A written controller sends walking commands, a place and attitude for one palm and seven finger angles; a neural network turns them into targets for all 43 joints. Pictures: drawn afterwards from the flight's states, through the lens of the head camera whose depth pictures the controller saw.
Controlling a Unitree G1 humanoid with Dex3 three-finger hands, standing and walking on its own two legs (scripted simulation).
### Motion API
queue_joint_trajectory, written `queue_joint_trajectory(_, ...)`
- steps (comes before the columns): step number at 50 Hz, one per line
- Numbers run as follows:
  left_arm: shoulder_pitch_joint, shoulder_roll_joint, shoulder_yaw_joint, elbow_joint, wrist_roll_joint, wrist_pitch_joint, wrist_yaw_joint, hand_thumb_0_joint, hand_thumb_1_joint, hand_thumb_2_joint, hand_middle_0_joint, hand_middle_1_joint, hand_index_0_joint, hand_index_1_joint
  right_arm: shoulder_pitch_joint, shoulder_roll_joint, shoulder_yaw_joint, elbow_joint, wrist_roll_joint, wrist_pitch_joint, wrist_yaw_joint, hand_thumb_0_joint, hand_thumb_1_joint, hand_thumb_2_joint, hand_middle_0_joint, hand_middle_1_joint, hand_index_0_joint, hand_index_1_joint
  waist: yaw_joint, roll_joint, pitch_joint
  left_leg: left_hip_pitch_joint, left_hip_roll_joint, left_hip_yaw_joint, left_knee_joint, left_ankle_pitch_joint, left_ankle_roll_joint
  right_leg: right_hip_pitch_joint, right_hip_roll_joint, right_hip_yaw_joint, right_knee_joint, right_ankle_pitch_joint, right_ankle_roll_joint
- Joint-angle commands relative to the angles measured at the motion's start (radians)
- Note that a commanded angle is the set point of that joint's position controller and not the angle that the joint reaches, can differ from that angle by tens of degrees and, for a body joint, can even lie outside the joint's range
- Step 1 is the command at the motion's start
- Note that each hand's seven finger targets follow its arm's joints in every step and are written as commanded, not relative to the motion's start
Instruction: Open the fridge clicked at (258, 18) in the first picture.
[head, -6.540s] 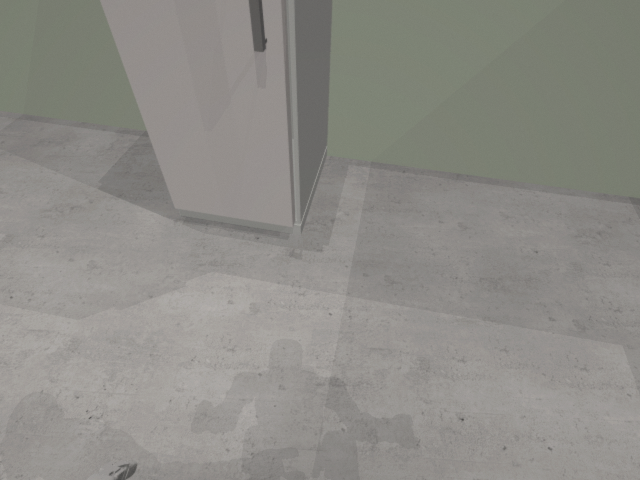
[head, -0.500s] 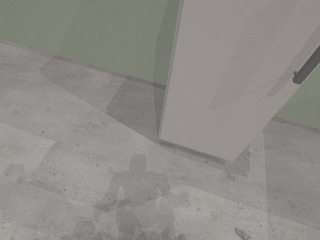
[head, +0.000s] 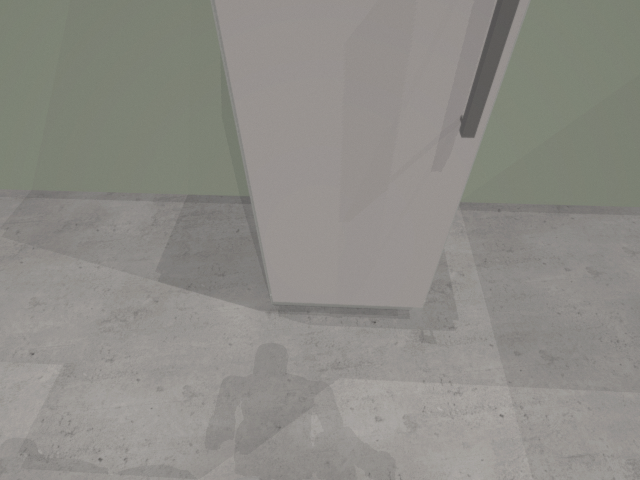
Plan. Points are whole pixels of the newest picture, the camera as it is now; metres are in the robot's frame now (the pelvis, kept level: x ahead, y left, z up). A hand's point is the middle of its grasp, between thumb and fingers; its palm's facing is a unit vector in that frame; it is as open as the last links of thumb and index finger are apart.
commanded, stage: take the last steps up to it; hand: right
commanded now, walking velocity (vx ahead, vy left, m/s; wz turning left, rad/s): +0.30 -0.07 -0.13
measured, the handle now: out of the picture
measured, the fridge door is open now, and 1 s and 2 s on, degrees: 0 0 0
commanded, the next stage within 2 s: come to a stop and stand still in 0.80 s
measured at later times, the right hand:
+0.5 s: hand out of the picture +0.03 -0.14 -0.16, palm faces +0.18 +0.97 -0.18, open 7.3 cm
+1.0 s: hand (498, 392) +0.29 -0.28 -0.17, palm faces +0.10 +0.97 -0.21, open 7.4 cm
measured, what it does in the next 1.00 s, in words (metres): walks ahead: left foot, then right foot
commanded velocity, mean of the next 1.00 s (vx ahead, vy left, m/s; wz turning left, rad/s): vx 0.18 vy -0.04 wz -0.02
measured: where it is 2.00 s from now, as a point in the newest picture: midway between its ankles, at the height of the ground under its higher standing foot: outside the picture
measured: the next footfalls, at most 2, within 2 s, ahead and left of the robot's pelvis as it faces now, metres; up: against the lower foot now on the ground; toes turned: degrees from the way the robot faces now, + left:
left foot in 0.20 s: +0.11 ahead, +0.13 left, +0.00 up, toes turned +5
right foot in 0.68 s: +0.26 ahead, -0.19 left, +0.00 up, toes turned -9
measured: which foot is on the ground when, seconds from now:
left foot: up 0.00-0.18, down 0.20-0.68, up 0.70-1.00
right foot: down 0.00-0.20, up 0.22-0.66, down 0.68-1.00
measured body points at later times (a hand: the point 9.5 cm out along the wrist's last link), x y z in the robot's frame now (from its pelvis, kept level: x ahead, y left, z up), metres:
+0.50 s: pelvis +0.10 +0.01 +0.01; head +0.10 +0.03 +0.46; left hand +0.14 +0.24 -0.16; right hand +0.03 -0.19 -0.14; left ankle +0.07 +0.12 -0.74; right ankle +0.17 -0.16 -0.67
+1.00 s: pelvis +0.23 -0.08 +0.00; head +0.23 -0.08 +0.45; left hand +0.27 +0.14 -0.16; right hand +0.29 -0.33 -0.15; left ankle +0.30 +0.03 -0.71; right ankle +0.23 -0.17 -0.74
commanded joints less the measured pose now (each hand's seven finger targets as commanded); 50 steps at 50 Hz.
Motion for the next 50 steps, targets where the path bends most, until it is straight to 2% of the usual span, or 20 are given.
queue_joint_trajectory(1, 0.116, 0.178, 0.051, -0.006, -0.002, -0.022, 0.015, 0.000, 0.900, 0.900, -0.200, -0.300, -0.200, -0.300, -0.081, -0.031, -0.003, -0.098, -0.001, -0.044, 0.002, 0.000, -0.900, -0.900, 0.200, 0.300, 0.200, 0.300, 0.060, -0.147, 0.035, -0.109, 0.007, -0.007, -0.123, 0.012, -0.003, 0.056, -0.244, 0.260, -0.251, -0.057, -0.152)
queue_joint_trajectory(5, 0.122, 0.175, 0.054, 0.012, 0.002, -0.024, 0.012, 0.000, 0.900, 0.900, -0.200, -0.300, -0.200, -0.300, -0.073, -0.006, 0.002, -0.102, -0.002, -0.058, 0.003, 0.000, -0.900, -0.900, 0.200, 0.300, 0.200, 0.300, 0.045, -0.150, 0.044, 0.026, -0.022, 0.014, -0.316, 0.025, 0.007, -0.014, -0.233, 0.266, -0.229, -0.105, -0.151)
queue_joint_trajectory(8, 0.096, 0.143, 0.048, 0.026, -0.006, -0.023, 0.011, 0.000, 0.900, 0.900, -0.200, -0.300, -0.200, -0.300, 0.090, -0.019, -0.009, -0.043, -0.005, -0.078, -0.003, 0.000, -0.900, -0.900, 0.200, 0.300, 0.200, 0.300, -0.038, -0.057, 0.016, 0.337, -0.040, 0.012, -0.548, 0.151, 0.015, -0.180, -0.154, 0.199, -0.050, -0.169, -0.092)
queue_joint_trajectory(9, 0.098, 0.102, 0.042, 0.022, -0.012, -0.028, 0.008, 0.000, 0.900, 0.900, -0.200, -0.300, -0.200, -0.300, 0.172, -0.074, -0.021, -0.013, -0.014, -0.090, -0.010, 0.000, -0.900, -0.900, 0.200, 0.300, 0.200, 0.300, -0.071, 0.087, 0.005, 0.480, 0.076, -0.131, -0.653, 0.010, 0.046, -0.320, -0.061, 0.105, 0.143, -0.231, -0.037)
queue_joint_trajectory(10, 0.078, 0.055, 0.034, -0.020, -0.013, -0.030, -0.001, 0.000, 0.900, 0.900, -0.200, -0.300, -0.200, -0.300, 0.259, -0.167, -0.042, -0.001, -0.016, -0.094, -0.020, 0.000, -0.900, -0.900, 0.200, 0.300, 0.200, 0.300, -0.104, 0.312, 0.024, 0.535, 0.332, -0.495, -0.835, -0.179, 0.148, -0.508, 0.032, -0.003, 0.410, -0.327, 0.009)
queue_joint_trajectory(11, 0.042, 0.123, 0.049, -0.042, 0.003, -0.023, -0.008, 0.000, 0.900, 0.900, -0.200, -0.300, -0.200, -0.300, 0.280, -0.189, -0.047, -0.004, 0.001, -0.094, -0.027, 0.000, -0.900, -0.900, 0.200, 0.300, 0.200, 0.300, -0.107, 0.241, 0.024, 0.435, 0.409, -0.646, -0.932, -0.366, 0.215, -0.531, -0.010, 0.071, 0.570, -0.317, 0.012)
queue_joint_trajectory(12, 0.005, 0.118, 0.056, -0.038, 0.006, -0.018, -0.015, 0.000, 0.900, 0.900, -0.200, -0.300, -0.200, -0.300, 0.221, -0.169, -0.043, -0.008, 0.003, -0.099, -0.030, 0.000, -0.900, -0.900, 0.200, 0.300, 0.200, 0.300, -0.083, 0.210, 0.092, 0.324, 0.391, -0.651, -0.964, -0.435, 0.216, -0.546, -0.043, 0.098, 0.671, -0.219, 0.010)
queue_joint_trajectory(15, 0.100, 0.066, 0.055, 0.030, 0.011, -0.004, -0.029, 0.000, 0.900, 0.900, -0.200, -0.300, -0.200, -0.300, 0.090, -0.037, -0.011, -0.029, 0.001, -0.115, -0.034, 0.000, -0.900, -0.900, 0.200, 0.300, 0.200, 0.300, 0.014, 0.083, 0.119, 0.207, 0.247, -0.266, -0.906, -0.079, 0.133, -0.458, -0.100, 0.071, 0.676, 0.008, 0.040)
queue_joint_trajectory(19, 0.115, 0.033, 0.051, 0.043, 0.005, 0.005, -0.034, 0.000, 0.900, 0.900, -0.200, -0.300, -0.200, -0.300, 0.137, -0.017, -0.002, 0.009, 0.003, -0.130, -0.034, 0.000, -0.900, -0.900, 0.200, 0.300, 0.200, 0.300, 0.021, 0.109, 0.111, 0.225, 0.195, -0.094, -0.908, 0.160, 0.131, -0.442, -0.112, 0.016, 0.599, 0.106, 0.069)
queue_joint_trajectory(28, -0.047, 0.011, 0.039, -0.021, -0.004, -0.018, -0.050, 0.000, 0.900, 0.900, -0.200, -0.300, -0.200, -0.300, 0.197, -0.047, -0.010, 0.076, -0.007, -0.126, -0.038, 0.000, -0.900, -0.900, 0.200, 0.300, 0.200, 0.300, -0.015, 0.154, 0.120, 0.253, 0.216, -0.036, -0.822, 0.323, 0.147, -0.298, -0.102, -0.062, 0.244, 0.069, 0.049)
queue_joint_trajectory(30, 0.001, 0.026, 0.040, -0.009, -0.004, -0.028, -0.044, 0.000, 0.900, 0.900, -0.200, -0.300, -0.200, -0.300, 0.171, -0.059, -0.020, 0.074, -0.007, -0.114, -0.039, 0.000, -0.900, -0.900, 0.200, 0.300, 0.200, 0.300, 0.009, 0.158, 0.088, 0.250, 0.209, -0.020, -0.749, 0.320, 0.139, -0.186, -0.083, -0.075, 0.165, 0.036, 0.037)
queue_joint_trajectory(32, 0.196, 0.096, 0.055, 0.058, 0.005, -0.045, -0.024, 0.000, 0.900, 0.900, -0.200, -0.300, -0.200, -0.300, 0.176, -0.024, -0.016, 0.076, -0.001, -0.104, -0.038, 0.000, -0.900, -0.900, 0.200, 0.300, 0.200, 0.300, 0.091, -0.006, -0.024, 0.181, 0.123, 0.051, -0.435, 0.384, 0.100, 0.128, -0.066, -0.081, 0.016, 0.074, 0.027)
queue_joint_trajectory(33, 0.303, 0.212, 0.081, 0.078, 0.016, -0.051, -0.009, 0.000, 0.900, 0.900, -0.200, -0.300, -0.200, -0.300, 0.222, 0.032, -0.007, 0.063, 0.009, -0.096, -0.032, 0.000, -0.900, -0.900, 0.200, 0.300, 0.200, 0.300, 0.111, -0.270, -0.123, -0.009, 0.005, 0.112, -0.160, 0.070, 0.054, 0.314, -0.286, 0.189, -0.017, 0.137, -0.028)
queue_joint_trajectory(34, 0.372, 0.260, 0.086, 0.090, 0.005, -0.043, 0.004, 0.000, 0.900, 0.900, -0.200, -0.300, -0.200, -0.300, 0.189, 0.059, 0.000, 0.027, 0.010, -0.098, -0.031, 0.000, -0.900, -0.900, 0.200, 0.300, 0.200, 0.300, 0.128, -0.356, -0.151, -0.134, -0.063, 0.062, 0.062, -0.219, 0.050, 0.339, -0.426, 0.380, -0.130, 0.209, -0.104)
queue_joint_trajectory(35, 0.331, 0.238, 0.078, 0.099, 0.002, -0.042, 0.017, 0.000, 0.900, 0.900, -0.200, -0.300, -0.200, -0.300, 0.145, 0.058, 0.004, 0.021, 0.009, -0.092, -0.037, 0.000, -0.900, -0.900, 0.200, 0.300, 0.200, 0.300, 0.126, -0.316, -0.171, -0.181, -0.034, -0.021, 0.182, -0.190, 0.064, 0.307, -0.439, 0.378, -0.165, 0.136, -0.123)
queue_joint_trajectory(38, 0.134, 0.096, 0.042, 0.052, -0.001, -0.053, 0.019, 0.000, 0.900, 0.900, -0.200, -0.300, -0.200, -0.300, 0.065, 0.047, -0.006, 0.037, 0.000, -0.087, -0.016, 0.000, -0.900, -0.900, 0.200, 0.300, 0.200, 0.300, 0.051, -0.121, 0.000, -0.135, 0.045, -0.047, 0.183, 0.001, 0.060, -0.009, -0.352, 0.191, -0.217, 0.094, -0.110)
queue_joint_trajectory(41, 0.098, 0.066, 0.037, 0.043, 0.000, -0.062, 0.023, 0.000, 0.900, 0.900, -0.200, -0.300, -0.200, -0.300, 0.121, 0.082, -0.003, 0.049, -0.005, -0.058, -0.015, 0.000, -0.900, -0.900, 0.200, 0.300, 0.200, 0.300, 0.009, -0.140, 0.011, -0.052, 0.031, -0.028, 0.072, 0.072, 0.043, -0.096, -0.298, 0.084, -0.264, 0.104, -0.105)
queue_joint_trajectory(45, 0.109, 0.077, 0.039, 0.050, 0.001, -0.059, 0.023, 0.000, 0.900, 0.900, -0.200, -0.300, -0.200, -0.300, 0.051, 0.075, 0.001, 0.009, -0.005, -0.047, -0.016, 0.000, -0.900, -0.900, 0.200, 0.300, 0.200, 0.300, 0.011, -0.092, 0.025, -0.049, 0.027, -0.030, -0.122, 0.109, 0.032, -0.050, -0.306, 0.064, -0.269, 0.155, -0.134)
queue_joint_trajectory(48, 0.097, 0.070, 0.028, 0.063, 0.004, -0.052, 0.030, 0.000, 0.900, 0.900, -0.200, -0.300, -0.200, -0.300, 0.010, 0.074, 0.015, -0.007, 0.003, -0.050, -0.031, 0.000, -0.900, -0.900, 0.200, 0.300, 0.200, 0.300, 0.008, -0.070, 0.013, 0.072, -0.001, -0.028, -0.323, 0.133, 0.025, -0.038, -0.304, 0.037, -0.167, 0.459, -0.124)
queue_joint_trajectory(50, 0.087, 0.081, 0.029, 0.075, -0.002, -0.040, 0.033, 0.000, 0.900, 0.900, -0.200, -0.300, -0.200, -0.300, 0.038, 0.056, 0.017, 0.005, 0.004, -0.049, -0.039, 0.000, -0.900, -0.900, 0.200, 0.300, 0.200, 0.300, -0.008, -0.068, -0.006, 0.176, -0.017, -0.012, -0.469, 0.250, 0.019, -0.032, -0.269, 0.002, -0.091, 0.482, -0.079)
